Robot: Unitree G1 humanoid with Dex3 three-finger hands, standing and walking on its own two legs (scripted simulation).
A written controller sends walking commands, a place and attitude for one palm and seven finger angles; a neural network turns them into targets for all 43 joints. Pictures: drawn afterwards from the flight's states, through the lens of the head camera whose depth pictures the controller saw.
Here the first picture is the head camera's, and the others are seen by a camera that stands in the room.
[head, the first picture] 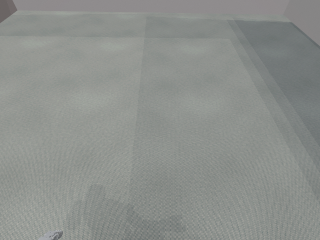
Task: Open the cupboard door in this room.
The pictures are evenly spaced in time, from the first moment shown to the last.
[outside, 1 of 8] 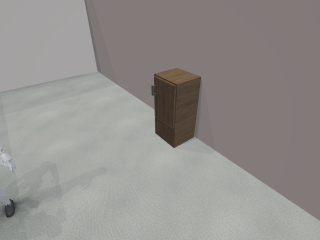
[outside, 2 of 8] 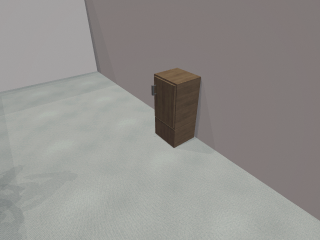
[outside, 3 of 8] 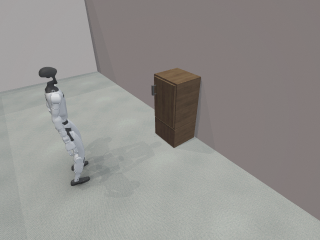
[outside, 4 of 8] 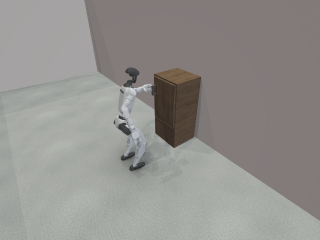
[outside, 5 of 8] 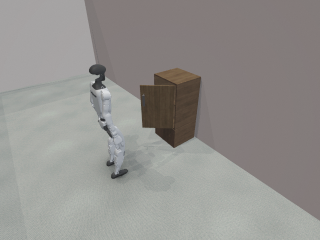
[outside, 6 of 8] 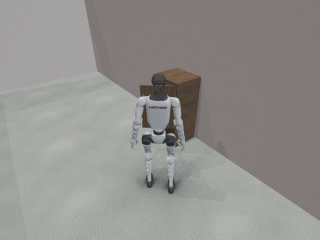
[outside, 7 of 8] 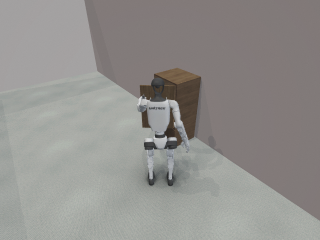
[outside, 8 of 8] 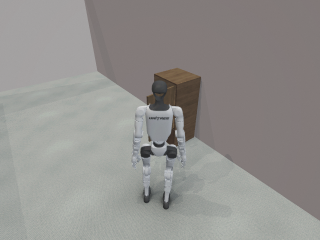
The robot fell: no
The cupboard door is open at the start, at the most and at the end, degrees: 0 97 95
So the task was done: yes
